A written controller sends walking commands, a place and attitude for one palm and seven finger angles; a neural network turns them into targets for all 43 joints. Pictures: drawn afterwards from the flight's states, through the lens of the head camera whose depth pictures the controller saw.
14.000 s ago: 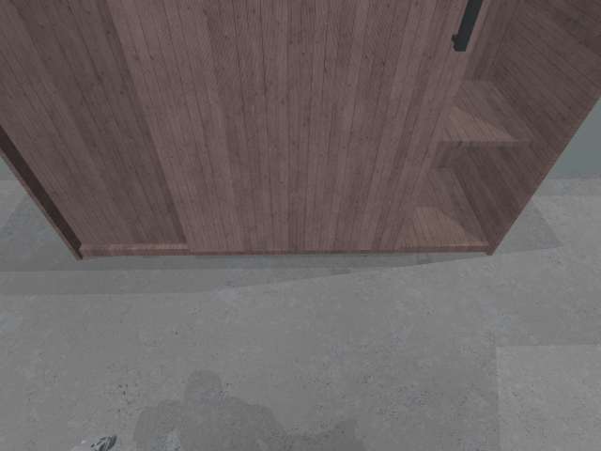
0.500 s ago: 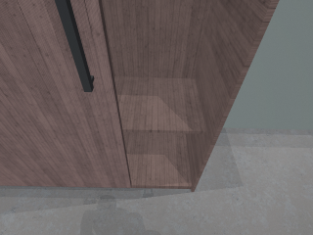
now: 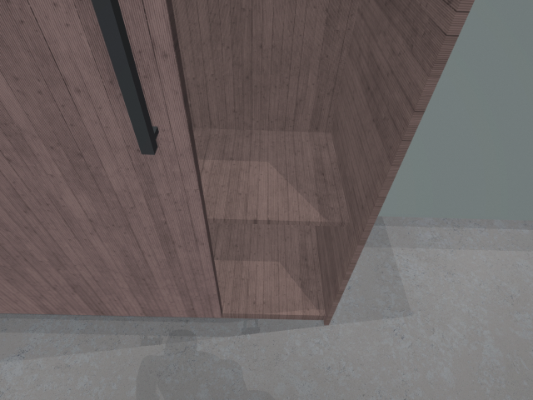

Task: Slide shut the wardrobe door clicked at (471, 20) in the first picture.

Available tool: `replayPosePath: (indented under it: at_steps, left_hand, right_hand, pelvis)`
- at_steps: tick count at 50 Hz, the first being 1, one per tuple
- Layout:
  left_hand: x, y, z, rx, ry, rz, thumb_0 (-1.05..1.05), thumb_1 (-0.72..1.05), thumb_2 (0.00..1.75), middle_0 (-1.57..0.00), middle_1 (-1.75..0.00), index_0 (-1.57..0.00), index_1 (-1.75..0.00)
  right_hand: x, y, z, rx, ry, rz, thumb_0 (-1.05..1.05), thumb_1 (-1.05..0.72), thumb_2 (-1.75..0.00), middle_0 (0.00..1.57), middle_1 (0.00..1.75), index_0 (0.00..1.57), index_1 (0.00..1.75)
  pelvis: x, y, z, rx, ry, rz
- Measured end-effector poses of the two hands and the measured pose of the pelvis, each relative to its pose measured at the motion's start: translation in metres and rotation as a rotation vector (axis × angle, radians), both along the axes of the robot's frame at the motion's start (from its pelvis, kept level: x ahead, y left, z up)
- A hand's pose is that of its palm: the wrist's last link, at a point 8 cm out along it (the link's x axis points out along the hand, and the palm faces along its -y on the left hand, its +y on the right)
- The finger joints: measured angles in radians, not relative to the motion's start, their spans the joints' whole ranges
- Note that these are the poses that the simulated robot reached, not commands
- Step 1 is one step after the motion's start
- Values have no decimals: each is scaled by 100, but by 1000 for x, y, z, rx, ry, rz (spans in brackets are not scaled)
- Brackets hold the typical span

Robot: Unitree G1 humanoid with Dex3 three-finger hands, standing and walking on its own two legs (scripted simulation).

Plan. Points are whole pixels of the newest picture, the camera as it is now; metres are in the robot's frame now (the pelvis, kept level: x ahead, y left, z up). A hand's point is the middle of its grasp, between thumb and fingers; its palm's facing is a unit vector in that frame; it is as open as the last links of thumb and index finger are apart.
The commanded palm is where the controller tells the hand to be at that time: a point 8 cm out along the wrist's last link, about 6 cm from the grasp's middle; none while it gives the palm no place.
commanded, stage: look again from close up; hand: left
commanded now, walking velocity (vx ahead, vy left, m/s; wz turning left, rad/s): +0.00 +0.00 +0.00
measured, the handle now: (129, 63) +0.50 +0.25 +0.26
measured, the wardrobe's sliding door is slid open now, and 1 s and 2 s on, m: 0.39 0.39 0.39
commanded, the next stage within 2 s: shuffle to correct the standing spot in 0.24 s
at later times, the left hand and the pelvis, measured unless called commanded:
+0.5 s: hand out of the picture -0.02 +0.17 -0.18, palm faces +0.09 -0.98 -0.17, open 7.3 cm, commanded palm none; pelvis +0.00 +0.00 +0.00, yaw +1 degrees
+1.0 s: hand out of the picture +0.07 +0.21 -0.18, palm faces +0.05 -0.97 -0.22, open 7.3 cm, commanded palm none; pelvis +0.04 +0.03 +0.00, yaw +1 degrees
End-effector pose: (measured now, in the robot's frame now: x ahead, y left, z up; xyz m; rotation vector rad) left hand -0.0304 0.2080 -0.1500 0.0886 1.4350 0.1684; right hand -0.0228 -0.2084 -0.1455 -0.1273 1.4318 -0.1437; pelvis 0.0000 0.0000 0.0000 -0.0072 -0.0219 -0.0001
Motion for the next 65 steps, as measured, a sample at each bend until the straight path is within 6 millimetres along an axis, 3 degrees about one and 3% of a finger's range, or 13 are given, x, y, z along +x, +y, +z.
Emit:
replayPosePath:
  at_steps: [24, 33, 36, 40, 45, 50, 57, 65]
  left_hand:
    - [0, 6, -1, 10, -7, 19, 0, 91, 90, -20, -30, -20, -30]
    - [-4, 34, -12, 8, 28, 77, 0, 91, 90, -21, -30, -20, -30]
    - [5, 47, -11, 21, 50, 43, 0, 91, 90, -21, -30, -20, -30]
    - [33, 56, -6, 41, 14, 9, 0, 91, 90, -20, -30, -20, -30]
    - [71, 54, -4, 58, -75, -5, 0, 91, 90, -20, -30, -20, -30]
    - [91, 47, 5, 64, -106, -30, 0, 93, 90, -20, -30, -20, -30]
    - [96, 38, 8, 62, -109, -32, 0, 94, 90, -20, -30, -20, -30]
    - [75, 26, 5, 40, -66, -11, 0, 93, 90, -20, -30, -20, -30]
  right_hand:
    - [0, 0, -2, -1, 9, 17, 1, -90, -90, 20, 30, 20, 30]
    - [10, 9, -2, -47, 23, 33, 1, -91, -90, 20, 30, 20, 30]
    - [11, 18, 0, -53, 5, 12, 1, -91, -90, 20, 30, 20, 30]
    - [8, 31, 1, -34, 26, 4, 1, -90, -90, 20, 30, 20, 30]
    - [12, 38, -7, 8, 63, 7, 1, -90, -90, 20, 30, 20, 30]
    - [32, 35, -8, 24, 32, -10, 1, -90, -90, 20, 30, 20, 30]
    - [57, 19, -5, 5, -19, 9, 1, -91, -90, 20, 30, 20, 30]
    - [68, -3, 0, -31, -33, 36, 1, -91, -90, 20, 30, 20, 30]
  pelvis:
    - [1, 3, -2, -2, 0, 9]
    - [13, 28, -10, -6, 7, 21]
    - [18, 35, -10, 10, 10, 6]
    - [24, 37, -7, 24, 10, 10]
    - [32, 32, -9, 38, 5, 22]
    - [40, 27, -4, 13, 9, 15]
    - [45, 19, -1, 8, 13, 17]
    - [47, 11, 0, 4, 10, 22]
